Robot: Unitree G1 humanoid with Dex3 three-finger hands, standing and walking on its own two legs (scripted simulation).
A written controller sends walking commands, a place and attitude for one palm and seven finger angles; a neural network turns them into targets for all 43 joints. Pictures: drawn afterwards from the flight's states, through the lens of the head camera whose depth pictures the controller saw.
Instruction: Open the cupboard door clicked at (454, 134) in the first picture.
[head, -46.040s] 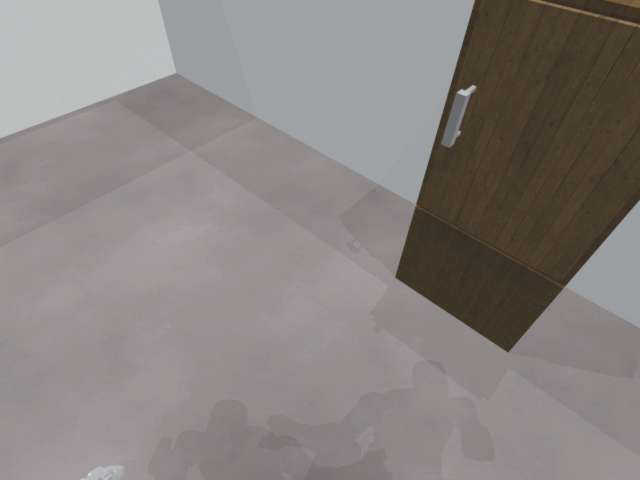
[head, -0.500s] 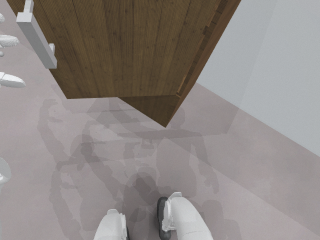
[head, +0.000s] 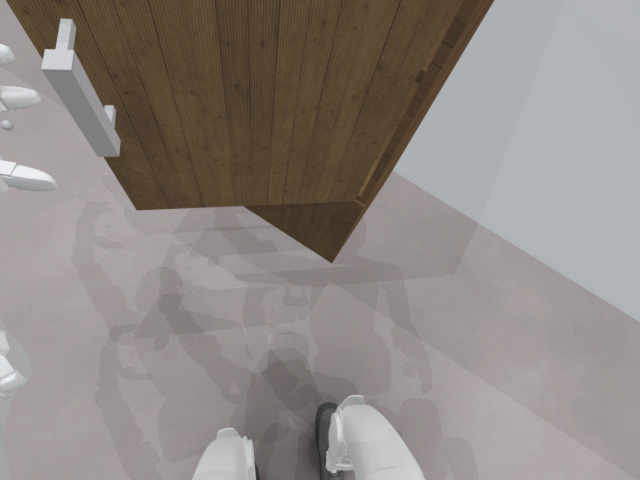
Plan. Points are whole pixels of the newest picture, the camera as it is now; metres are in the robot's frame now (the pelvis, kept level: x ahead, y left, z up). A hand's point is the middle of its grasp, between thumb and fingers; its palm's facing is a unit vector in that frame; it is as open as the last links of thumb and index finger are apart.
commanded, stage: move the hooked fingers beside the handle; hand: left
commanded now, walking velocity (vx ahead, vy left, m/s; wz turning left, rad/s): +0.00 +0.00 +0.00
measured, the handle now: (89, 94) +0.54 +0.22 +0.06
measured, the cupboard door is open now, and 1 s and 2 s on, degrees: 39 39 39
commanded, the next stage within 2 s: slide the fingers in behind the handle in 0.56 s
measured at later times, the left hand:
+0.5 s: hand (9, 128) +0.49 +0.29 +0.07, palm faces +0.04 -1.00 -0.03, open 14.0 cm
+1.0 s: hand (34, 128) +0.50 +0.27 +0.06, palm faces +0.02 -1.00 -0.02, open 14.0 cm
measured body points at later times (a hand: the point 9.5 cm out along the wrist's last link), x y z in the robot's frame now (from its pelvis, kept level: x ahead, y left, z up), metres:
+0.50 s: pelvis -0.01 -0.01 -0.01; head +0.15 +0.03 +0.41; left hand +0.48 +0.34 +0.07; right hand +0.00 -0.29 -0.10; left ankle -0.05 +0.08 -0.67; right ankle +0.05 -0.14 -0.67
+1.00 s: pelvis -0.02 +0.00 -0.01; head +0.15 +0.04 +0.41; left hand +0.49 +0.32 +0.06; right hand -0.02 -0.27 -0.10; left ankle -0.05 +0.08 -0.67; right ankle +0.05 -0.14 -0.67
